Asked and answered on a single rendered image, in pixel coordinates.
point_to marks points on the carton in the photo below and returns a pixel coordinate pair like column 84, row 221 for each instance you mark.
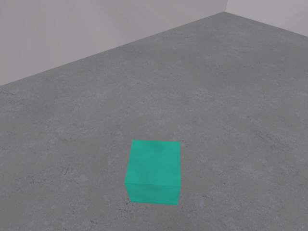
column 153, row 172

